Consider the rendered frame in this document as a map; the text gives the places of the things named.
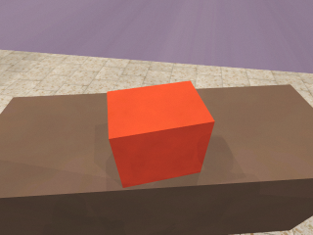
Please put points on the carton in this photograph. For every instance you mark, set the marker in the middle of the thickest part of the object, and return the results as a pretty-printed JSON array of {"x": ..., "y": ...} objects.
[{"x": 158, "y": 132}]

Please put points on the pedestal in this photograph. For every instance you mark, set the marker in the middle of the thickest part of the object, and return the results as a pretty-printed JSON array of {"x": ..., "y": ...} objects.
[{"x": 58, "y": 175}]

